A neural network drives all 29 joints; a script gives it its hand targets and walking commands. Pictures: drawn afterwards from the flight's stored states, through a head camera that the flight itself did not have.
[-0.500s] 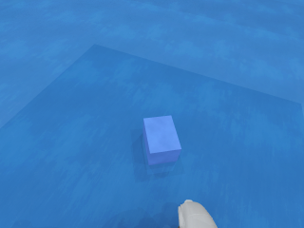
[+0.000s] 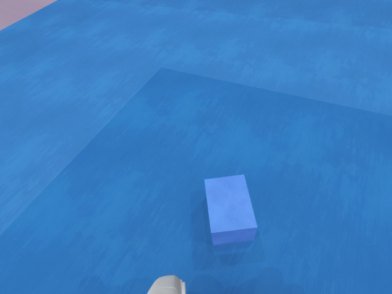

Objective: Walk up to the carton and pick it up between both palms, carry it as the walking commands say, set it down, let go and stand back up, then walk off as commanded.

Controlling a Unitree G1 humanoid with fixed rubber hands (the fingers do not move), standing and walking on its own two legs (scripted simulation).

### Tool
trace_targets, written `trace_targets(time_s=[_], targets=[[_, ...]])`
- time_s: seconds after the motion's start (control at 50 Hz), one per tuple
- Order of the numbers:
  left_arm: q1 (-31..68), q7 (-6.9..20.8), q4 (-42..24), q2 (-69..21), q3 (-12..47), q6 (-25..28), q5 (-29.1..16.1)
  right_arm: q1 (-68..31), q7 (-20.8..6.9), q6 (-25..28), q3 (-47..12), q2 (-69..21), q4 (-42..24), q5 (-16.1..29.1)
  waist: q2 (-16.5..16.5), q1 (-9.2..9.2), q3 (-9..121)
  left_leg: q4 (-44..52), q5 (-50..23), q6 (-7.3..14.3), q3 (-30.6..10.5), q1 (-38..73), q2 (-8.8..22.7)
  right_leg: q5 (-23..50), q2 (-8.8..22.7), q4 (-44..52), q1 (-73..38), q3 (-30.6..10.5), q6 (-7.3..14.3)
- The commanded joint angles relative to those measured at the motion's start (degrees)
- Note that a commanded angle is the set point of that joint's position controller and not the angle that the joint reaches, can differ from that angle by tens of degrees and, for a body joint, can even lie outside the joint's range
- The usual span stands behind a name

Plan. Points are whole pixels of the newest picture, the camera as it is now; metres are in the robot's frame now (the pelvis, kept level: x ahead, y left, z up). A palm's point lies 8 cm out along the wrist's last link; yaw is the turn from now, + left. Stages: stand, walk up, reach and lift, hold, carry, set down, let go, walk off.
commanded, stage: walk up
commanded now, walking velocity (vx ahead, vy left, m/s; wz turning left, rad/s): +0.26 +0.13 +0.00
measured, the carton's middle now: (228, 209) +0.57 -0.06 -0.69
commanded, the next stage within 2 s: none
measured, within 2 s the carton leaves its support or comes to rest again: neither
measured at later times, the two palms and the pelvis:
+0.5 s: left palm out of the picture +0.04 +0.28 -0.15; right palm out of the picture +0.07 -0.18 -0.14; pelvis +0.05 +0.05 +0.00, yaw -1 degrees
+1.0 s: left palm out of the picture +0.06 +0.23 -0.15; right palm out of the picture +0.05 -0.21 -0.15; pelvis +0.06 +0.01 +0.00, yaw +0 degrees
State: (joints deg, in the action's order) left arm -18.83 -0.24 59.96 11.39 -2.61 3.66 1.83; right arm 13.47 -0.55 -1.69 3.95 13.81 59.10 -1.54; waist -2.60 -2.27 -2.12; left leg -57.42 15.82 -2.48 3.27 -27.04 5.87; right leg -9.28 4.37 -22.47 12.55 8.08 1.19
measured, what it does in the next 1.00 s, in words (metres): steps on the spot: left foot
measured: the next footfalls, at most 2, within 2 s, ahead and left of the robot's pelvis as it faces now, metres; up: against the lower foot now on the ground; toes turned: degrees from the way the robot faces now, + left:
left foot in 0.18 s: +0.13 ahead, +0.15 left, +0.00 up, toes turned +4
right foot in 1.52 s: +0.16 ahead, -0.20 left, +0.00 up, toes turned +4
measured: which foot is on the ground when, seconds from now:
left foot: up 0.00-0.16, down 0.18-1.00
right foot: down 0.00-1.00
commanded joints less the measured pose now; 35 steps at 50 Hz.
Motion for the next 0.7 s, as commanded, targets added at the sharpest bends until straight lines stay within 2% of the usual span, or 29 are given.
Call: trace_targets(time_s=[0.0,0.02,0.04,0.06,0.08,0.1,0.12,0.14,0.16,0.18,0.2,0.22,0.26,0.36,0.58,0.68], targets=[[-0.57,-0.33,-2.04,7.37,-1.17,0.34,-0.09,0.82,-0.47,-0.34,-0.17,0.84,-1.86,-0.06,11.94,1.37,-1.75,5.60,-4.36,-0.66,-1.01,-2.14,0.82,-3.24,13.83,14.07,1.23,-12.47,5.72],[3.22,-0.16,-2.41,4.87,0.32,0.18,-0.49,1.11,-0.19,-0.07,-1.20,-0.61,-1.34,0.10,12.20,3.18,-1.11,13.86,-4.86,0.10,-2.01,5.37,-0.53,4.58,9.22,10.92,3.59,-6.86,5.23],[3.05,-0.69,-0.92,5.25,0.45,-0.43,-1.07,-0.95,0.38,0.27,-1.77,-0.01,-2.01,1.01,15.01,2.78,-1.00,18.27,-1.24,-0.10,-1.16,7.69,-2.61,22.18,6.97,7.01,0.59,-4.12,6.36],[1.24,-0.82,0.08,5.92,0.32,-0.60,-1.20,-0.28,1.10,0.51,-1.90,-0.19,-1.78,1.58,15.24,2.55,1.24,20.09,-0.78,-0.46,0.77,9.23,-3.93,32.32,7.91,5.57,-1.64,-4.19,7.20],[0.64,-0.82,0.73,6.04,0.28,-0.78,-1.35,1.01,1.69,0.66,-1.91,-0.19,-0.94,1.80,14.34,2.83,2.98,22.78,-1.74,-0.35,1.13,11.42,-3.98,33.48,8.61,4.63,-2.48,-4.66,7.42],[0.84,-0.83,1.08,6.11,0.22,-1.27,-1.46,2.25,1.93,0.88,-1.98,-0.24,-0.05,1.83,13.24,3.31,3.65,27.42,-4.57,0.00,1.88,13.81,-4.22,28.95,8.33,3.73,-2.51,-4.57,6.65],[0.95,-0.92,1.39,6.12,0.12,-1.98,-1.58,3.32,2.03,1.29,-2.08,-0.13,0.71,1.63,12.15,3.66,3.80,33.31,-8.38,0.42,2.75,16.78,-4.18,20.86,7.51,2.61,-2.33,-4.90,5.07],[-0.54,-1.08,1.69,4.42,0.54,-2.54,-1.59,3.94,2.19,1.87,-1.93,1.28,1.38,1.33,9.52,3.40,3.32,36.12,-10.49,0.97,1.81,19.68,-1.74,11.42,5.86,1.51,-0.83,-5.88,2.91],[-2.44,-1.17,1.86,2.01,1.01,-2.99,-1.47,4.72,2.33,2.47,-1.50,3.96,1.95,0.88,3.64,2.77,3.01,36.84,-15.27,1.73,-3.03,21.62,3.94,1.64,3.40,-1.57,1.55,-5.60,0.88],[-4.51,-1.47,1.24,0.00,1.26,-3.63,-1.73,1.43,1.98,2.63,-0.97,7.26,0.59,0.91,-6.81,1.44,1.04,40.88,-13.47,4.30,-11.04,16.86,9.33,-8.51,-1.41,-2.36,3.64,-3.48,-1.17],[-4.50,-1.60,1.55,1.23,0.73,-4.51,-2.02,-0.02,1.80,2.22,-0.99,7.00,0.36,1.17,-8.81,2.17,-0.32,45.29,-4.43,6.52,-13.36,12.33,9.40,-10.23,-2.04,-3.68,0.74,-3.38,-1.40],[-4.85,-1.36,1.93,1.49,0.72,-4.89,-1.77,-2.41,1.83,1.98,-1.30,5.67,0.04,1.26,-8.65,1.39,-1.41,46.59,0.88,6.70,-12.32,11.48,7.98,-8.23,-2.06,-3.63,-0.14,-3.82,-1.64],[-4.58,-1.22,2.24,1.99,0.74,-4.73,-1.33,-3.77,2.04,1.84,-1.73,3.54,-0.02,1.19,-8.38,1.04,-1.01,46.38,2.85,5.41,-10.46,12.05,5.66,-4.75,-1.57,-1.77,-1.29,-4.44,-1.58],[-3.01,-1.32,3.26,1.62,0.96,-4.04,-1.27,-0.64,2.22,2.08,-1.49,2.35,1.27,0.98,-3.87,1.71,-0.63,45.79,0.98,4.55,-9.54,13.41,4.40,-2.33,-0.64,0.85,-2.80,-5.65,-1.42],[-1.03,-1.90,4.54,1.80,1.17,-2.99,-1.20,1.43,2.06,2.16,-1.38,0.37,3.06,1.10,3.18,3.07,-0.38,40.51,-6.91,3.23,-5.01,16.88,1.14,0.42,1.54,5.15,-2.32,-7.73,-0.79],[-0.87,-2.08,4.45,1.93,1.11,-2.79,-1.31,2.60,2.14,2.05,-1.41,-0.43,3.79,1.00,4.24,3.29,-0.96,39.18,-8.64,2.59,-3.42,17.38,0.40,0.32,2.20,6.16,-1.80,-8.33,-0.30]])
